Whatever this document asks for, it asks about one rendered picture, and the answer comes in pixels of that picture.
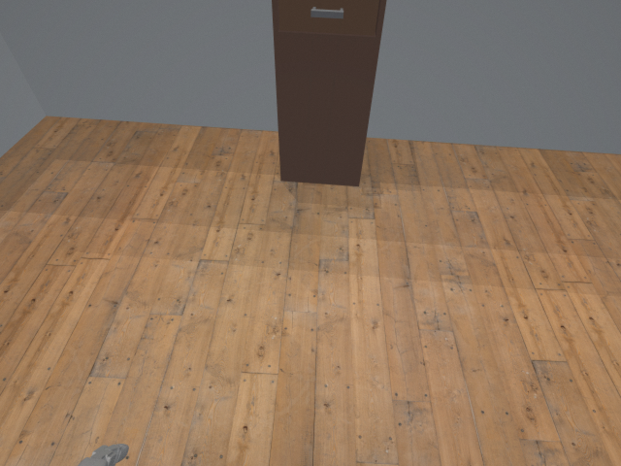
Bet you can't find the left robot hand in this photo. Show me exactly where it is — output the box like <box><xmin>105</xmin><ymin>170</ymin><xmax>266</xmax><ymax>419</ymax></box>
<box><xmin>78</xmin><ymin>444</ymin><xmax>129</xmax><ymax>466</ymax></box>

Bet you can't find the handle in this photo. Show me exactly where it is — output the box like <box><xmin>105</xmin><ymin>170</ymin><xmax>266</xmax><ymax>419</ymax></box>
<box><xmin>310</xmin><ymin>7</ymin><xmax>343</xmax><ymax>18</ymax></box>

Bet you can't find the drawer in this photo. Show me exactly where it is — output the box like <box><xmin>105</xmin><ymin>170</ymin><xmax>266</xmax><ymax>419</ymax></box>
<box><xmin>278</xmin><ymin>0</ymin><xmax>379</xmax><ymax>36</ymax></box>

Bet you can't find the cabinet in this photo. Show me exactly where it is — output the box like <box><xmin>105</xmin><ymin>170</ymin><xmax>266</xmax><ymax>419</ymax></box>
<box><xmin>272</xmin><ymin>0</ymin><xmax>386</xmax><ymax>186</ymax></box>

